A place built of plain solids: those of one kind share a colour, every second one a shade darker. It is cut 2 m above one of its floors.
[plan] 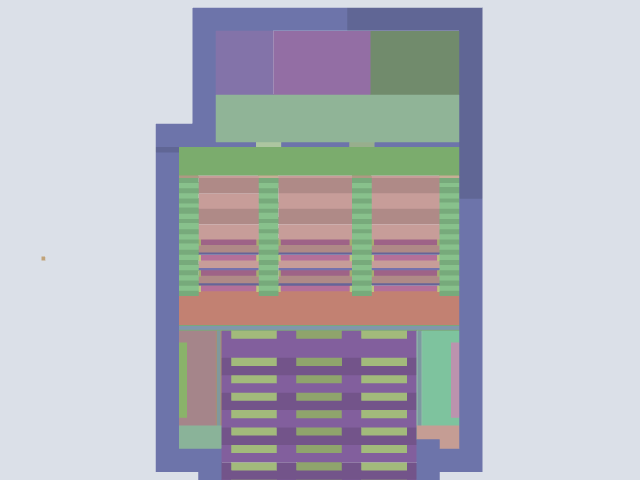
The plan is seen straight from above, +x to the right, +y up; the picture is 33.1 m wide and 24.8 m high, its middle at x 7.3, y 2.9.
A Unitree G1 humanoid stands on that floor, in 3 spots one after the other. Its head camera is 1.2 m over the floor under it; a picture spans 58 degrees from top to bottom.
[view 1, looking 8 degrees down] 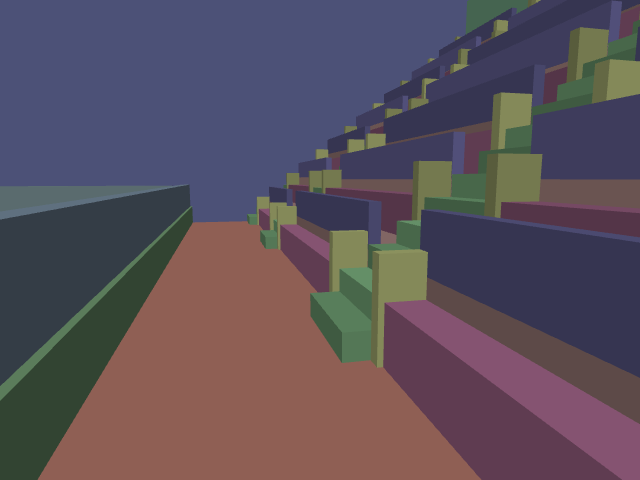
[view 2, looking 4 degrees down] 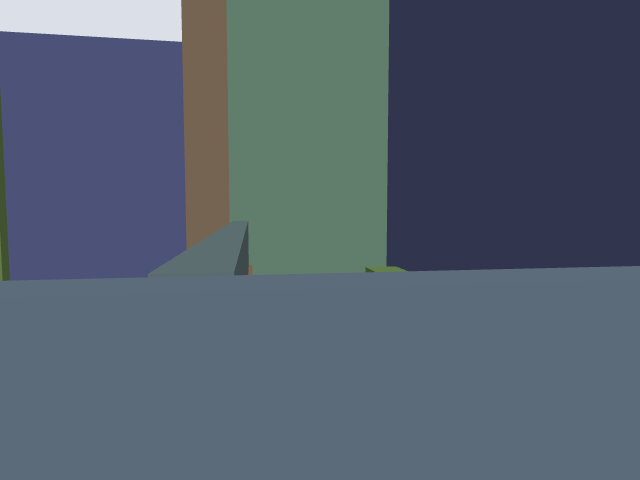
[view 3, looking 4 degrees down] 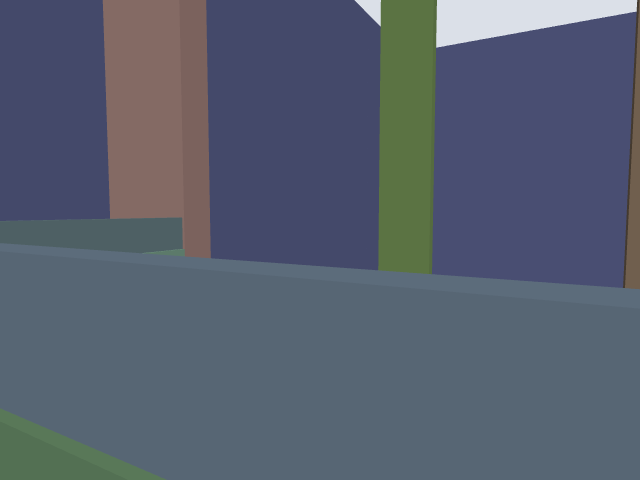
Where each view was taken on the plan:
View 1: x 12.58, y -0.74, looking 167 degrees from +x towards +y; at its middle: form_timber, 5.53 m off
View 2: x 1.92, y -0.74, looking -99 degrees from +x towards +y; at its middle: wall_slipendw_plaster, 6.04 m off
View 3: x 6.04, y -0.74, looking -61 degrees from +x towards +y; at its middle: wall_plaster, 12.93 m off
